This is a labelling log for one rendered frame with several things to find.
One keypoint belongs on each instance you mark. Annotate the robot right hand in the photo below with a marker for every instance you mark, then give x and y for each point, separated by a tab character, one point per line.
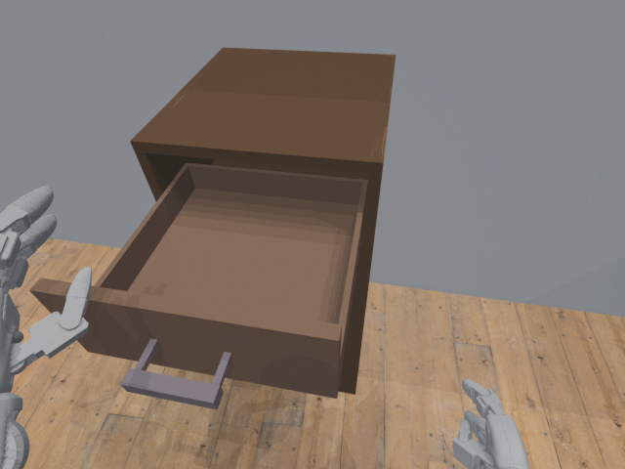
500	444

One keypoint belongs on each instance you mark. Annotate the handle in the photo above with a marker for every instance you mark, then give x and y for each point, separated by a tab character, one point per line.
139	381

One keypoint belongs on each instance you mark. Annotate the left robot forearm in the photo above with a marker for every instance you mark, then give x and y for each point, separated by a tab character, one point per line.
14	442

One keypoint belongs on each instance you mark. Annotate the robot left hand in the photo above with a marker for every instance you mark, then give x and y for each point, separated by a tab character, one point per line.
20	236

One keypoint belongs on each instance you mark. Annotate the drawer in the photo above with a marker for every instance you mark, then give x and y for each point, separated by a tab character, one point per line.
257	263

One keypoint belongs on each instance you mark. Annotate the cabinet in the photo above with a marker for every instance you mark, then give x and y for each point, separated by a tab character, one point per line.
318	113

